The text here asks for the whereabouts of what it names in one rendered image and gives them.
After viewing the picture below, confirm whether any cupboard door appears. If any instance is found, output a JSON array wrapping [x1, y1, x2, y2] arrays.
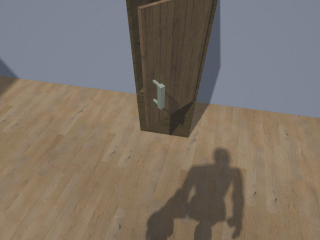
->
[[137, 0, 213, 128]]

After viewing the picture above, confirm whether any handle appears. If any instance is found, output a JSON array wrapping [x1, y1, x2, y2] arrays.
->
[[152, 79, 165, 110]]

